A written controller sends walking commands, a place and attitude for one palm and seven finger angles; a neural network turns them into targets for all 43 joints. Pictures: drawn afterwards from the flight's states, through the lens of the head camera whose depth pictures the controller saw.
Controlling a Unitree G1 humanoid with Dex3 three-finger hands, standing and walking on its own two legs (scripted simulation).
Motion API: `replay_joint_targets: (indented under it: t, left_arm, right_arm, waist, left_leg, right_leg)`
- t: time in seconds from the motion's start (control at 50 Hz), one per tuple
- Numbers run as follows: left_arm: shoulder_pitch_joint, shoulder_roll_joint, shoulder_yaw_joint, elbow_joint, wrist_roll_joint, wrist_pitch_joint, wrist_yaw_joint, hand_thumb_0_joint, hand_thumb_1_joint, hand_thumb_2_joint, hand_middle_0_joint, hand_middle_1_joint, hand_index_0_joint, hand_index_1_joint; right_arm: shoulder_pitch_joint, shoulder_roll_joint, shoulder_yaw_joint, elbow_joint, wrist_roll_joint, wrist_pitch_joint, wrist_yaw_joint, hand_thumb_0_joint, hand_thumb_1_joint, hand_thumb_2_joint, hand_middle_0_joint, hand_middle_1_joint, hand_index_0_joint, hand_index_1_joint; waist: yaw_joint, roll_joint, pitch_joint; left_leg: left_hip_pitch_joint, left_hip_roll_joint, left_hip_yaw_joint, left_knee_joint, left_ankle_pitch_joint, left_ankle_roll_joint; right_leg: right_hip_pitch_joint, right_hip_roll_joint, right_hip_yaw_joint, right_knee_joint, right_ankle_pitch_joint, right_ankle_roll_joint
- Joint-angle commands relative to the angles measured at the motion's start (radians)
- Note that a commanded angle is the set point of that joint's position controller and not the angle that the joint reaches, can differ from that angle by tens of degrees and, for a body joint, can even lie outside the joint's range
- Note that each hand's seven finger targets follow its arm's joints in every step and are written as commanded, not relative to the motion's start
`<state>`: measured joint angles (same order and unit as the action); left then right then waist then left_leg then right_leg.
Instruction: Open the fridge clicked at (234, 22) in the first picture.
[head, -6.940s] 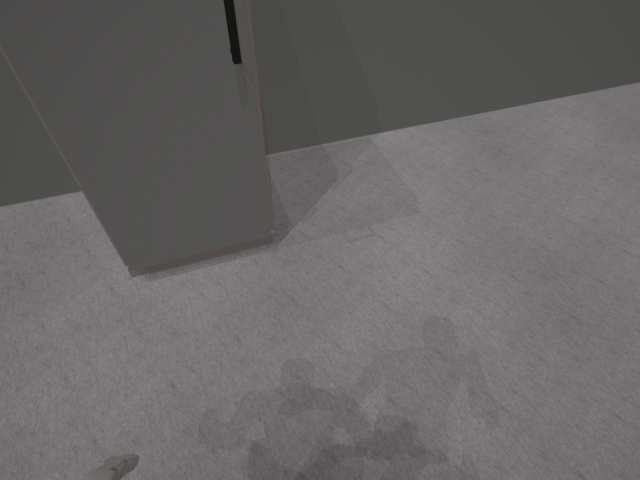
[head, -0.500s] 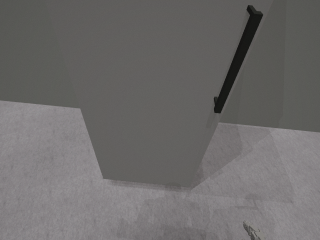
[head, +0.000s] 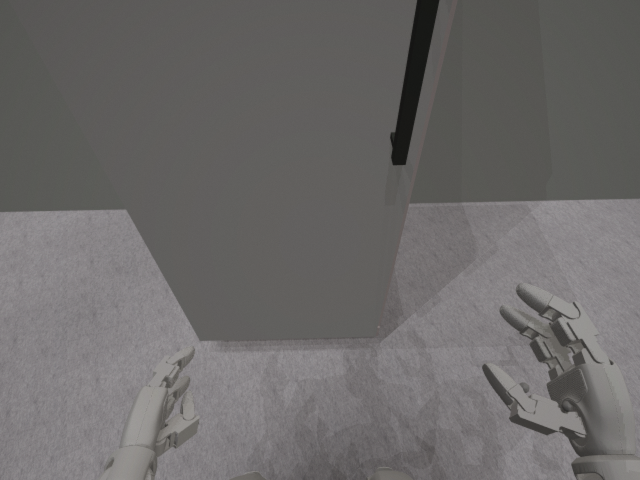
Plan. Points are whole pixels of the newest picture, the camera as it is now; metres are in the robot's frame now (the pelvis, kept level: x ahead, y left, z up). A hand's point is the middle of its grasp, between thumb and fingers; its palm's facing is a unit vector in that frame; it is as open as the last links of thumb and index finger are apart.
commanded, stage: raise the hand to about handle height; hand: right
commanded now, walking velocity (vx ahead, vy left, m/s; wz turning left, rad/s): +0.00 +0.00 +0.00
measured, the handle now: (412, 58) +0.57 -0.11 +0.24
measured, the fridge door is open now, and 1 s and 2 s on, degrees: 0 0 0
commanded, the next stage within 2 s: move the hooked fingers beside the handle in 1.48 s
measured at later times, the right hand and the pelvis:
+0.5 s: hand (580, 310) +0.26 -0.25 +0.14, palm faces +0.00 +1.00 -0.08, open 12.8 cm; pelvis +0.01 -0.02 +0.03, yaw +2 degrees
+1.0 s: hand out of the picture +0.30 -0.27 +0.25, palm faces +0.07 +0.99 -0.08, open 14.0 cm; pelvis +0.02 +0.01 +0.05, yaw +1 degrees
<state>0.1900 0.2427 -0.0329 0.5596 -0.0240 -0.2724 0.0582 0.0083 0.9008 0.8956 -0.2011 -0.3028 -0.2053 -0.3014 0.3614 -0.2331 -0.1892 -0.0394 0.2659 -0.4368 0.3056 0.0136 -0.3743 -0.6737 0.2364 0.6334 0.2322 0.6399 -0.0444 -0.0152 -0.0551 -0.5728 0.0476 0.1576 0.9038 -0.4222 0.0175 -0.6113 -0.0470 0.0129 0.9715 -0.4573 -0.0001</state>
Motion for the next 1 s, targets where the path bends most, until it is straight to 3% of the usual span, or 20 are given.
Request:
replay_joint_targets:
  t: [0.0,0.04,0.06,0.08,0.14,0.22,0.28,0.34,0.44,0.5,0.54,0.64,0.7,0.74,0.78,0.86,0.92,0.96,0.98]
  left_arm:
    - [-0.028,0.141,0.059,-0.144,-0.027,-0.049,0.033,0.0,0.9,0.9,-0.2,-0.3,-0.2,-0.3]
    - [-0.061,0.13,0.048,-0.163,-0.028,-0.041,0.036,0.0,0.9,0.9,-0.2,-0.3,-0.2,-0.3]
    - [-0.069,0.121,0.042,-0.175,-0.026,-0.04,0.034,0.0,0.9,0.9,-0.2,-0.3,-0.2,-0.3]
    - [-0.069,0.115,0.041,-0.175,-0.025,-0.038,0.033,0.0,0.9,0.9,-0.2,-0.3,-0.2,-0.3]
    - [-0.063,0.105,0.032,-0.173,-0.013,-0.053,0.024,0.0,0.9,0.9,-0.2,-0.3,-0.2,-0.3]
    - [-0.01,0.122,0.035,-0.142,-0.009,-0.088,0.008,0.0,0.9,0.9,-0.2,-0.3,-0.2,-0.3]
    - [0.006,0.144,0.036,-0.121,-0.019,-0.099,0.018,0.0,0.9,0.9,-0.2,-0.3,-0.2,-0.3]
    - [-0.002,0.159,0.034,-0.112,-0.026,-0.101,0.039,0.0,0.9,0.9,-0.2,-0.3,-0.2,-0.3]
    - [-0.026,0.147,0.02,-0.115,-0.025,-0.106,0.055,0.0,0.9,0.9,-0.2,-0.3,-0.2,-0.3]
    - [-0.034,0.138,0.011,-0.107,-0.027,-0.104,0.054,0.0,0.9,0.9,-0.2,-0.3,-0.2,-0.3]
    - [-0.036,0.141,0.009,-0.101,-0.028,-0.097,0.051,0.0,0.9,0.9,-0.2,-0.3,-0.2,-0.3]
    - [-0.046,0.148,0.002,-0.102,-0.042,-0.063,0.058,0.0,0.9,0.9,-0.2,-0.3,-0.2,-0.3]
    - [-0.065,0.146,-0.002,-0.117,-0.045,-0.045,0.065,0.0,0.9,0.9,-0.2,-0.3,-0.2,-0.3]
    - [-0.079,0.14,-0.006,-0.122,-0.037,-0.043,0.065,0.0,0.9,0.9,-0.2,-0.3,-0.2,-0.3]
    - [-0.084,0.132,-0.01,-0.125,-0.035,-0.043,0.065,0.0,0.9,0.9,-0.2,-0.3,-0.2,-0.3]
    - [-0.085,0.131,-0.015,-0.101,-0.041,-0.038,0.066,0.0,0.9,0.9,-0.2,-0.3,-0.2,-0.3]
    - [-0.09,0.142,-0.013,-0.091,-0.049,-0.029,0.069,0.0,0.9,0.9,-0.2,-0.3,-0.2,-0.3]
    - [-0.091,0.15,-0.01,-0.092,-0.054,-0.019,0.065,0.0,0.9,0.9,-0.2,-0.3,-0.2,-0.3]
    - [-0.09,0.152,-0.011,-0.097,-0.057,-0.014,0.063,0.0,0.9,0.9,-0.2,-0.3,-0.2,-0.3]
  right_arm:
    - [-0.079,-0.191,-0.096,-0.114,0.023,0.128,0.055,0.0,-0.153,-0.58,0.253,0.78,0.253,0.78]
    - [-0.037,-0.208,-0.162,-0.081,0.059,0.223,0.048,0.0,-0.107,-0.56,0.257,0.81,0.257,0.81]
    - [-0.045,-0.201,-0.176,-0.135,0.079,0.246,0.038,0.0,-0.083,-0.55,0.258,0.825,0.258,0.825]
    - [-0.042,-0.219,-0.217,-0.157,0.094,0.262,0.017,0.0,-0.06,-0.54,0.26,0.84,0.26,0.84]
    - [-0.074,-0.217,-0.244,-0.263,0.106,0.241,-0.044,0.0,0.01,-0.51,0.265,0.885,0.265,0.885]
    - [-0.132,-0.181,-0.166,-0.318,0.058,0.181,-0.064,0.0,0.103,-0.47,0.272,0.945,0.272,0.945]
    - [-0.219,-0.187,-0.13,-0.263,0.048,0.199,-0.024,0.0,0.173,-0.44,0.277,0.99,0.277,0.99]
    - [-0.286,-0.255,-0.177,-0.213,0.054,0.248,0.017,0.0,0.243,-0.41,0.282,1.035,0.282,1.035]
    - [-0.381,-0.362,-0.293,-0.264,0.08,0.294,0.027,0.0,0.36,-0.36,0.29,1.11,0.29,1.11]
    - [-0.42,-0.339,-0.291,-0.241,0.096,0.314,0.028,0.0,0.43,-0.33,0.295,1.155,0.295,1.155]
    - [-0.421,-0.34,-0.299,-0.179,0.101,0.347,0.043,0.0,0.477,-0.31,0.298,1.185,0.298,1.185]
    - [-0.519,-0.345,-0.273,-0.062,0.092,0.468,0.097,0.0,0.5,-0.3,0.3,1.2,0.3,1.2]
    - [-0.632,-0.399,-0.297,-0.101,0.085,0.503,0.11,0.0,0.5,-0.3,0.3,1.2,0.3,1.2]
    - [-0.673,-0.465,-0.351,-0.14,0.087,0.492,0.108,0.0,0.5,-0.3,0.3,1.2,0.3,1.2]
    - [-0.721,-0.494,-0.382,-0.176,0.09,0.47,0.104,0.0,0.5,-0.3,0.3,1.2,0.3,1.2]
    - [-0.759,-0.5,-0.394,-0.096,0.102,0.466,0.117,0.0,0.5,-0.3,0.3,1.2,0.3,1.2]
    - [-0.794,-0.503,-0.377,0.02,0.095,0.519,0.139,0.0,0.5,-0.3,0.3,1.2,0.3,1.2]
    - [-0.815,-0.518,-0.372,0.077,0.09,0.563,0.155,0.0,0.5,-0.3,0.3,1.2,0.3,1.2]
    - [-0.797,-0.489,-0.34,0.116,0.085,0.587,0.166,0.0,0.5,-0.3,0.3,1.2,0.3,1.2]
  waist:
    - [0.042,-0.019,-0.143]
    - [-0.007,-0.012,-0.151]
    - [-0.015,-0.016,-0.167]
    - [-0.025,0.013,-0.176]
    - [-0.034,0.018,-0.153]
    - [0.014,-0.073,-0.129]
    - [0.044,-0.058,-0.082]
    - [0.034,-0.031,-0.079]
    - [-0.013,-0.091,-0.142]
    - [-0.011,-0.112,-0.112]
    - [-0.019,-0.096,-0.085]
    - [-0.006,-0.038,0.001]
    - [-0.002,-0.04,-0.063]
    - [-0.013,-0.055,-0.112]
    - [-0.018,-0.088,-0.171]
    - [-0.01,-0.075,-0.128]
    - [-0.008,-0.096,-0.063]
    - [-0.008,-0.047,-0.055]
    - [-0.007,-0.034,-0.035]
  left_leg:
    - [0.116,-0.039,-0.114,-0.233,0.042,-0.002]
    - [0.187,-0.042,-0.095,-0.24,0.075,0.003]
    - [0.208,-0.038,-0.084,-0.239,0.113,-0.001]
    - [0.228,-0.042,-0.074,-0.24,0.133,-0.003]
    - [0.242,-0.058,-0.051,-0.236,0.188,0.003]
    - [0.186,-0.061,-0.05,-0.246,0.2,0.002]
    - [0.173,-0.059,-0.061,-0.283,0.149,-0.001]
    - [0.209,-0.057,-0.07,-0.317,0.113,0.001]
    - [0.321,-0.057,-0.065,-0.348,0.221,0.011]
    - [0.342,-0.059,-0.058,-0.365,0.295,0.011]
    - [0.361,-0.063,-0.062,-0.384,0.329,0.013]
    - [0.351,-0.059,-0.074,-0.437,0.301,0.008]
    - [0.373,-0.055,-0.082,-0.455,0.283,0.004]
    - [0.416,-0.053,-0.099,-0.464,0.318,0.007]
    - [0.45,-0.053,-0.096,-0.464,0.359,0.009]
    - [0.456,-0.051,-0.1,-0.489,0.385,0.007]
    - [0.426,-0.044,-0.105,-0.505,0.352,0.008]
    - [0.432,-0.031,-0.124,-0.514,0.347,0.005]
    - [0.418,-0.032,-0.12,-0.511,0.335,0.004]
  right_leg:
    - [0.085,0.036,0.021,-0.255,0.118,-0.024]
    - [0.099,0.04,0.024,-0.296,0.154,-0.017]
    - [0.117,0.041,0.02,-0.309,0.184,-0.015]
    - [0.123,0.039,0.02,-0.32,0.206,-0.012]
    - [0.154,0.03,0.027,-0.351,0.271,-0.005]
    - [0.219,0.025,0.02,-0.365,0.284,0.002]
    - [0.228,0.024,0.025,-0.382,0.216,-0.006]
    - [0.242,0.027,0.034,-0.411,0.172,-0.014]
    - [0.338,0.03,0.036,-0.453,0.294,-0.008]
    - [0.374,0.031,0.029,-0.473,0.358,0.002]
    - [0.379,0.033,0.022,-0.481,0.381,0.0]
    - [0.373,0.035,0.012,-0.513,0.322,-0.013]
    - [0.413,0.041,0.013,-0.521,0.311,-0.02]
    - [0.441,0.043,0.007,-0.515,0.348,-0.023]
    - [0.48,0.046,0.004,-0.521,0.386,-0.022]
    - [0.479,0.046,-0.005,-0.536,0.387,-0.025]
    - [0.459,0.047,-0.004,-0.552,0.35,-0.023]
    - [0.439,0.044,-0.006,-0.549,0.342,-0.026]
    - [0.428,0.044,-0.006,-0.55,0.335,-0.025]
